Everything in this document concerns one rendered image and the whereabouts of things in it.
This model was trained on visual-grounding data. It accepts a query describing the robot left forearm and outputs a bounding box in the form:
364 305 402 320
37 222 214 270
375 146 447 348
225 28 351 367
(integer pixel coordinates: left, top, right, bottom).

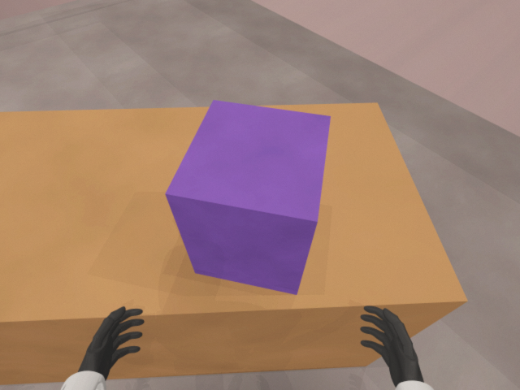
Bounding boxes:
61 370 106 390

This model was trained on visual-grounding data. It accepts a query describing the pedestal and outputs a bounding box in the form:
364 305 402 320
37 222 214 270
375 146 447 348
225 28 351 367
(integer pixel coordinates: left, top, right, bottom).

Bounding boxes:
0 102 468 385

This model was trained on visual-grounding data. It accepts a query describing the robot left hand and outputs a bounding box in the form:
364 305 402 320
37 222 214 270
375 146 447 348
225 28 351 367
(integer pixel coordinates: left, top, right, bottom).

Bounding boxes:
78 306 144 380

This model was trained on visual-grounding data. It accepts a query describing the robot right hand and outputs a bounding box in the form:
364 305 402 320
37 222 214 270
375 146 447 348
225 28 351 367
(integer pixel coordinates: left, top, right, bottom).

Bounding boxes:
360 305 424 387

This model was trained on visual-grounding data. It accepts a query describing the carton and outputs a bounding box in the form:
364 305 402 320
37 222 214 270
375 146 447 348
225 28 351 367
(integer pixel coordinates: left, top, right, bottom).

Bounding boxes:
165 100 331 295

